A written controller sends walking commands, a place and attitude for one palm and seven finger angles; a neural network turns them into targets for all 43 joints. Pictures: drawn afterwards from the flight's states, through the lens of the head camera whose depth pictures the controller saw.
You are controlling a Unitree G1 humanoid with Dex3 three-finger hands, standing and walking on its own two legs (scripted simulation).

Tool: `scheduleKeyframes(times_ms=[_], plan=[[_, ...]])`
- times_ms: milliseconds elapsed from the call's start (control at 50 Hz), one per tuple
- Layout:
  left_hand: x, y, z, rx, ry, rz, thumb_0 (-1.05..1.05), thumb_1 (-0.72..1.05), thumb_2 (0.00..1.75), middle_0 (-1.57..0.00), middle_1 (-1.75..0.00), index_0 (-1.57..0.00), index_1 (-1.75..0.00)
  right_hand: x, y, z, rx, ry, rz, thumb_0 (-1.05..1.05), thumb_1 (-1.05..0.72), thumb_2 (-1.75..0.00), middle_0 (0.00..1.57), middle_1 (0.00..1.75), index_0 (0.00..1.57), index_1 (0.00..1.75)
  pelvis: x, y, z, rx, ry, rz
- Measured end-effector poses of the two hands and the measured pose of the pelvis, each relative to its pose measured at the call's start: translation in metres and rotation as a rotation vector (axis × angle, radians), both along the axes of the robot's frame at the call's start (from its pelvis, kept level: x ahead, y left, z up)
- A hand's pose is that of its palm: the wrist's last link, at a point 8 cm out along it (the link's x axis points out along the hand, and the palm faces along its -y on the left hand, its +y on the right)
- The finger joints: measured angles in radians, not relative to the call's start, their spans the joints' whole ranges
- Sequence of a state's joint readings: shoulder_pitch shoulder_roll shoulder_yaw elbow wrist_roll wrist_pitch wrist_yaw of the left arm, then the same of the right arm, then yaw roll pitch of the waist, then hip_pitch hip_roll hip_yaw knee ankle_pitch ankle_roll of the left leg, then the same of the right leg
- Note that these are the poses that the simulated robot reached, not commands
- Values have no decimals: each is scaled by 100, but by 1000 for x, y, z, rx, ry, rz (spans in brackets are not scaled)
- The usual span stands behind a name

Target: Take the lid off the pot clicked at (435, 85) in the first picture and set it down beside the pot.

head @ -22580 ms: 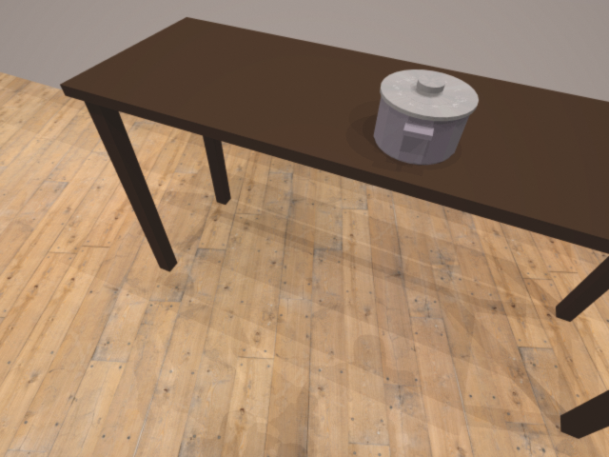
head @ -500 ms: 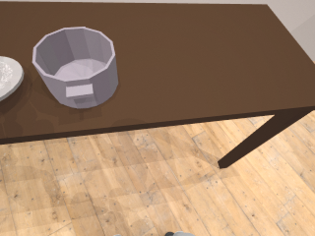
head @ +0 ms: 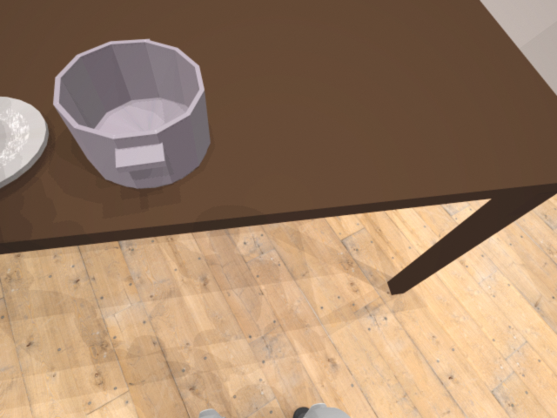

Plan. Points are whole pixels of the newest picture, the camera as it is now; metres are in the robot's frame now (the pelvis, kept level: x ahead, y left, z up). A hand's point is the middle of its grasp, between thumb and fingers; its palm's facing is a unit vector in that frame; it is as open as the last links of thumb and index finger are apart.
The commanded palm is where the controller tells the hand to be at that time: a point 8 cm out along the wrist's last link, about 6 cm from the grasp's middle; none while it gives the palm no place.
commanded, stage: open the fingers wide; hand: left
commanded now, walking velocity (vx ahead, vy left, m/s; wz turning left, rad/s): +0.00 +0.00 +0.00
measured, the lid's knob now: out of the picture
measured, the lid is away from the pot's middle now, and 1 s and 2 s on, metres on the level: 0.22 0.24 0.24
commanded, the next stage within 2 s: raise the empty hand in 1.02 s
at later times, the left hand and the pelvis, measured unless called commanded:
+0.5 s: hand out of the picture +0.45 +0.36 +0.12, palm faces -0.44 -0.16 -0.89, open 8.3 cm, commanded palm +0.50 +0.36 +0.18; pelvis -0.01 -0.01 +0.00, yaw +1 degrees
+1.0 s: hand out of the picture +0.46 +0.36 +0.12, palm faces -0.42 -0.15 -0.90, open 10.9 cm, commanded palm +0.49 +0.36 +0.18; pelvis -0.01 +0.00 +0.00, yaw +0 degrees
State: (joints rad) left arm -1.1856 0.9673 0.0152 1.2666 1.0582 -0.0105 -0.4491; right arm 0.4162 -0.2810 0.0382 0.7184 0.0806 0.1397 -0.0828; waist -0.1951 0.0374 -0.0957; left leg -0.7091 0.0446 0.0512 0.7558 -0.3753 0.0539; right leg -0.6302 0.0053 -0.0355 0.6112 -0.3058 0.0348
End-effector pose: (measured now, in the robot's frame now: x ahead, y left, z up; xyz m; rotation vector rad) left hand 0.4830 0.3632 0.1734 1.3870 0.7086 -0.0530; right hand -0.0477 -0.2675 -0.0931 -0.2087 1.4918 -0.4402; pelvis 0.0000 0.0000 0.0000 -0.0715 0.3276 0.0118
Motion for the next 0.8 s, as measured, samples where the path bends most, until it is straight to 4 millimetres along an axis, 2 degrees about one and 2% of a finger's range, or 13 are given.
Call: scheduleKeyframes(times_ms=[100,240,340,580,800], plan=[[-12,-2,-6,5,-7,-42,0,21,75,-60,-105,-57,-100,13,-1,-5,14,-15,12,0,-91,-90,20,30,21,30,-3,-3,0,2,-17,4],[-25,3,-4,18,-9,-51,0,25,71,-58,-105,-55,-101,37,-10,-3,-11,-78,46,0,-91,-90,20,30,21,30,-9,-7,0,0,-28,15],[-32,6,-6,30,12,-49,0,26,69,-56,-105,-54,-101,44,-17,-3,-26,-90,72,0,-91,-90,20,30,21,30,-13,-7,-1,-1,-33,22],[-25,1,7,24,-30,-79,1,23,66,-49,-101,-49,-99,33,-15,-4,-32,-63,56,0,-91,-90,20,30,21,30,-12,-4,-1,0,-31,18],[-15,-1,7,33,-34,-99,0,8,62,-39,-93,-39,-92,15,-2,-8,1,-8,17,0,-91,-90,20,30,21,30,-10,1,-2,0,-18,7]])
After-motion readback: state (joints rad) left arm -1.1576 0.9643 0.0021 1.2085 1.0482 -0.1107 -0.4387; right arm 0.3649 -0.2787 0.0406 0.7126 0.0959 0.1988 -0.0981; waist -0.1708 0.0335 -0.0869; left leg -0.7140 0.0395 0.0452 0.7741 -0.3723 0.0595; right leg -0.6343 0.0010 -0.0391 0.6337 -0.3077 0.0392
